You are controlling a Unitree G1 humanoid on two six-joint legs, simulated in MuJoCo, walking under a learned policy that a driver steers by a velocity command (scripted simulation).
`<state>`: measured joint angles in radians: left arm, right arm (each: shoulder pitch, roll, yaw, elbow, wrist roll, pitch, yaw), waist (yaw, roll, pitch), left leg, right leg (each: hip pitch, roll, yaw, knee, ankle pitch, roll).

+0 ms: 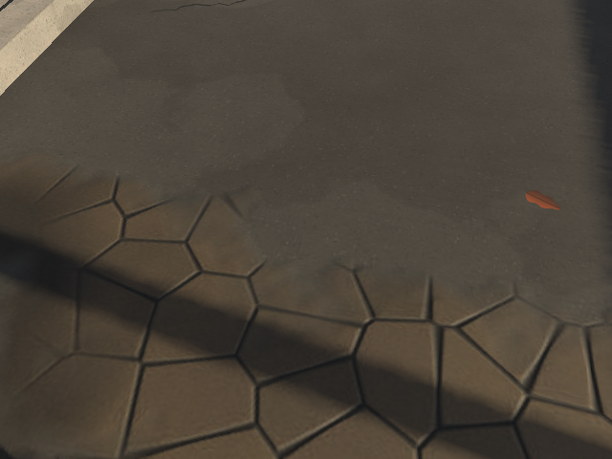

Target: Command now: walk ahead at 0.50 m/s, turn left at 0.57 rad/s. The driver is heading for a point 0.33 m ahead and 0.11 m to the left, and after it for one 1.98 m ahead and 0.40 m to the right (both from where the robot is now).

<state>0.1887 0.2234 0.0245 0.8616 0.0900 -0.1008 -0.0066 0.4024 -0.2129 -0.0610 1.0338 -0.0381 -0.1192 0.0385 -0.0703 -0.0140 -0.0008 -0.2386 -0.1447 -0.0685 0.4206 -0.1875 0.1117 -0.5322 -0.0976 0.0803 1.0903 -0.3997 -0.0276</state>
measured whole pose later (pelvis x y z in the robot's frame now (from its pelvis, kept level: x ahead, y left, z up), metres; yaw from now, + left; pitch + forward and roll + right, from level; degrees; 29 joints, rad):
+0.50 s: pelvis +0.25 +0.01 -0.01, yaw +14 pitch +2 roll -2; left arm 0.52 0.22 0.03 0.98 0.00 -0.09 -0.03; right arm 0.05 -0.22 -0.02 0.74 -0.03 -0.03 0.06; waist 0.12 0.02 -0.02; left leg -0.55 0.06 0.02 0.74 -0.13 0.04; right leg -0.08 -0.03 -0.11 0.43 -0.38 0.04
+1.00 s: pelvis +0.51 +0.05 -0.12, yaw +0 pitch +2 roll +4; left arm -0.02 0.24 0.05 0.74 -0.05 -0.02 -0.11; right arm 0.52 -0.20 -0.05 0.93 0.02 -0.07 -0.06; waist -0.13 -0.04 0.00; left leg -0.16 0.08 0.28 1.11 -0.91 -0.04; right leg -0.58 -0.04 0.02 0.54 0.29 -0.09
